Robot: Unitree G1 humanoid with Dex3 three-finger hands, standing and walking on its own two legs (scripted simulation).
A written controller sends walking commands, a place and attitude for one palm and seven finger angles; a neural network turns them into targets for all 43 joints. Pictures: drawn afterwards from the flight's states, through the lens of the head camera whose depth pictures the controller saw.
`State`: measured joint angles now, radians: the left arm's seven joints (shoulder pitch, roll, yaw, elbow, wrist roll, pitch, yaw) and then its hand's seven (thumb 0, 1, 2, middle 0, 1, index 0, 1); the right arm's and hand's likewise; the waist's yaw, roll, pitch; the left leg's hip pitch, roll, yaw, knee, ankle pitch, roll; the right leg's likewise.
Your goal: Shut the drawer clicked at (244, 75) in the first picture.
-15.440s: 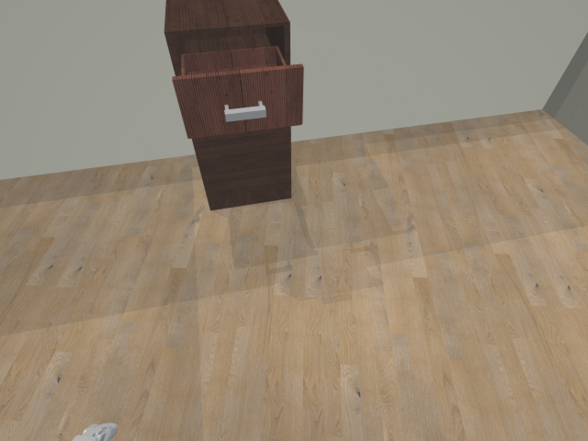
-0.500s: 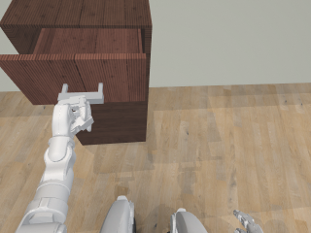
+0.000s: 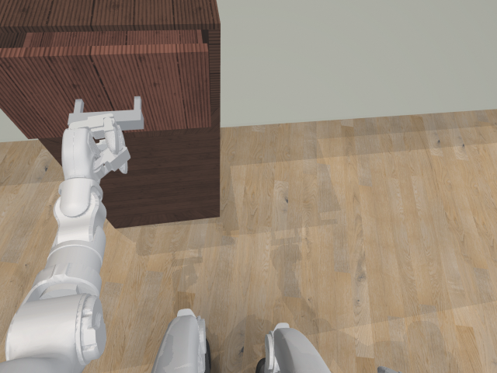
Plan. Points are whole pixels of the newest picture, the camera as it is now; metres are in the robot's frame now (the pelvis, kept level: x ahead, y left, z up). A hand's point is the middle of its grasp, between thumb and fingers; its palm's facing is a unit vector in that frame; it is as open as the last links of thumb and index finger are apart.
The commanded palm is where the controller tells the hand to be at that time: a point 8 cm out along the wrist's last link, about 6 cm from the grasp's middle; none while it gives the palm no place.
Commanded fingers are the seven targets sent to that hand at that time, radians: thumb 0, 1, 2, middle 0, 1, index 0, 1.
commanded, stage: push the drawer shut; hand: left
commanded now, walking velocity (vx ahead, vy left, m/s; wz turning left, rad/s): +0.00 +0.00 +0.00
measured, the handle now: (108, 112) +0.53 +0.23 +0.05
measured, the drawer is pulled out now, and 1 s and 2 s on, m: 0.06 0.00 0.00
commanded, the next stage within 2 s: pull the fist back off the drawer in 0.74 s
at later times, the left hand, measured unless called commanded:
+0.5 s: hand (123, 123) +0.51 +0.20 +0.04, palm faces +0.13 -0.99 -0.03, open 3.2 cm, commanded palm +0.50 +0.24 +0.05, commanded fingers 0.00 0.90 0.90 -1.40 -1.60 -1.40 -1.60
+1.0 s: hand (120, 120) +0.52 +0.21 +0.04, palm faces +0.14 -0.99 -0.05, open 2.9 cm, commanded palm +0.52 +0.22 +0.05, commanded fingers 0.00 0.90 0.90 -1.40 -1.60 -1.40 -1.60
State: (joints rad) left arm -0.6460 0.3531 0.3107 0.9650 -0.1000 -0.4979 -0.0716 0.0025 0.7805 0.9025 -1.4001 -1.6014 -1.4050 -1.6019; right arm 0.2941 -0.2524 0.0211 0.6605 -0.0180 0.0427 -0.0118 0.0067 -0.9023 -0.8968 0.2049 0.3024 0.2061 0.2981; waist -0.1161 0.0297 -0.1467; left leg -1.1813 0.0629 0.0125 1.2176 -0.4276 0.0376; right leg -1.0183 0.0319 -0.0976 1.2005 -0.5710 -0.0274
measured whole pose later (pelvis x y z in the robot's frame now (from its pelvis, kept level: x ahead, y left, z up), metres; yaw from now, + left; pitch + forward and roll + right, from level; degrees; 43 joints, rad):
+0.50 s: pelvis +0.00 +0.00 -0.01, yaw -1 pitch +25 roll -5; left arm -0.85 0.47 0.39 1.15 -0.05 -0.48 -0.10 0.02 0.77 0.91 -1.40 -1.60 -1.41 -1.60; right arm 0.32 -0.26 0.04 0.66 -0.03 0.07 0.00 0.00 -0.90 -0.90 0.21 0.30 0.21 0.30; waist -0.17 0.04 -0.14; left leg -1.25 0.08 0.00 1.25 -0.44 0.04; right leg -1.08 0.05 -0.11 1.22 -0.57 -0.03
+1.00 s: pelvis -0.02 +0.00 -0.02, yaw +0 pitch +27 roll -7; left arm -1.01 0.55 0.34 1.23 -0.02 -0.43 -0.07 -0.03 0.64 0.98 -1.40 -1.60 -1.40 -1.60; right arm 0.34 -0.27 0.06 0.68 -0.04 0.02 -0.01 0.00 -0.90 -0.90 0.21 0.30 0.21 0.30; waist -0.20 0.03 -0.13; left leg -1.37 0.07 -0.04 1.29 -0.40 0.04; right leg -1.18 0.04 -0.15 1.26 -0.55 -0.04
